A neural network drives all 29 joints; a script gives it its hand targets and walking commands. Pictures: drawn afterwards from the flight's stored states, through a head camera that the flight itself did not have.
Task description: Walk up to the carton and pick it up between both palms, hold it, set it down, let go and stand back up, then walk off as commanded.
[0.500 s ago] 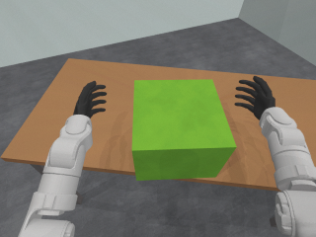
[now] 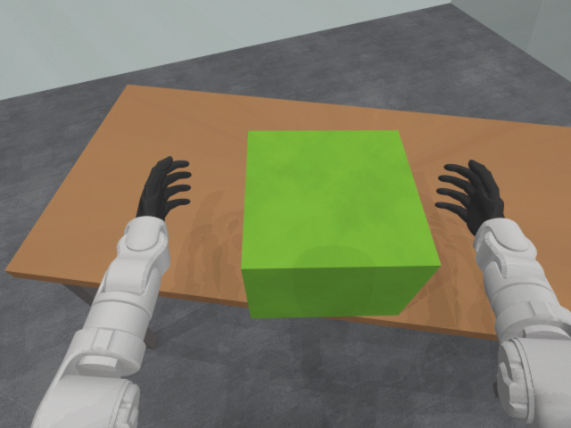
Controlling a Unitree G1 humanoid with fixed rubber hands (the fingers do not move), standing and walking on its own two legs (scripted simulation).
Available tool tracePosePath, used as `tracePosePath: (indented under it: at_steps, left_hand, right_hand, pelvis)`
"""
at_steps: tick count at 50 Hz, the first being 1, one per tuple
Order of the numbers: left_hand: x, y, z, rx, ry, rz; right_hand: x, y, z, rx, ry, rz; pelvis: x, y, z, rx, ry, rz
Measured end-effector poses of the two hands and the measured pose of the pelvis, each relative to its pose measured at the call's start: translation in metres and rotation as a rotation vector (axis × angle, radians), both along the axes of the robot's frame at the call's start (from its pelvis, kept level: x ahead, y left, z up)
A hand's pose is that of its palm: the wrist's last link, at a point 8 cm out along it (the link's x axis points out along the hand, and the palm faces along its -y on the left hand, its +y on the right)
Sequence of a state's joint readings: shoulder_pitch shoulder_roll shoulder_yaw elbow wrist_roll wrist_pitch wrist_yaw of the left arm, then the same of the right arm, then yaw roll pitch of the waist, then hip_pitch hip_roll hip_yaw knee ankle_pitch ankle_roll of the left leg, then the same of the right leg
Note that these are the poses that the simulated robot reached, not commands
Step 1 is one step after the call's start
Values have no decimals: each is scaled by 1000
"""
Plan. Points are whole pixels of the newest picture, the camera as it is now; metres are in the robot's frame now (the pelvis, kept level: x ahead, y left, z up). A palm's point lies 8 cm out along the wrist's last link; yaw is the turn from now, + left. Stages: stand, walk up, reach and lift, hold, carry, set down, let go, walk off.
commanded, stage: reach and lift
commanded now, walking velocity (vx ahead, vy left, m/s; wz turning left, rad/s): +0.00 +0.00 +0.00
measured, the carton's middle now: (324, 224) +0.43 -0.02 -0.02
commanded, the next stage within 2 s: none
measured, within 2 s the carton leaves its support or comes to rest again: neither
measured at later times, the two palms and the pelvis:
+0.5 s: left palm (164, 227) +0.37 +0.23 +0.02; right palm (460, 217) +0.44 -0.23 +0.02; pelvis +0.01 +0.00 -0.01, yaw +0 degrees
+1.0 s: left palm (195, 230) +0.38 +0.18 +0.01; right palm (438, 215) +0.44 -0.20 +0.02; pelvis +0.00 +0.00 -0.01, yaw +0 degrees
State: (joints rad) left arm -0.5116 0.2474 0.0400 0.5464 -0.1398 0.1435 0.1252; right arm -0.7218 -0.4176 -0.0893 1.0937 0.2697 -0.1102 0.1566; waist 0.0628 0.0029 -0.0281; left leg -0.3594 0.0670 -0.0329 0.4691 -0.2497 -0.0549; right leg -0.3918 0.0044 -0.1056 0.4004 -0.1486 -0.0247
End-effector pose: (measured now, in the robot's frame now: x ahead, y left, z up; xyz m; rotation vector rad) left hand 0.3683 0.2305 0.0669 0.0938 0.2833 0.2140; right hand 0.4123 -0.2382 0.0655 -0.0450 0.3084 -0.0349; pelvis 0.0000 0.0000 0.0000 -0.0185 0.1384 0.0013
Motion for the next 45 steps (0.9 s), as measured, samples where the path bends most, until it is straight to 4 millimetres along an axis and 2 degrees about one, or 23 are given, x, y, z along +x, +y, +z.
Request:
tracePosePath:
  at_steps: [6,9,16,23,29,36,45]
  left_hand:
    - [-3,4,-36,-9,14,18]
    - [-2,5,-46,-15,0,28]
    - [5,5,-46,13,-33,7]
    - [5,3,-45,15,-47,-5]
    - [3,-14,-48,-18,-58,-36]
    - [4,-38,-51,-34,-64,-76]
    - [6,-40,-52,-20,-68,-60]
  right_hand:
    - [5,-5,-21,-9,-4,-5]
    - [12,-1,-28,-21,-10,18]
    - [29,7,-40,-15,-32,48]
    - [29,8,-47,-17,-45,41]
    - [26,11,-46,-12,-54,42]
    - [24,28,-46,28,-59,51]
    - [28,40,-46,49,-50,34]
  pelvis:
    - [0,-3,-3,3,113,-3]
    - [1,-4,-5,4,169,-4]
    - [5,-4,-7,5,227,-5]
    - [7,-4,-7,5,232,-5]
    - [4,-4,-7,5,228,-5]
    - [1,-5,-7,6,225,-5]
    - [3,-4,-7,5,227,-5]
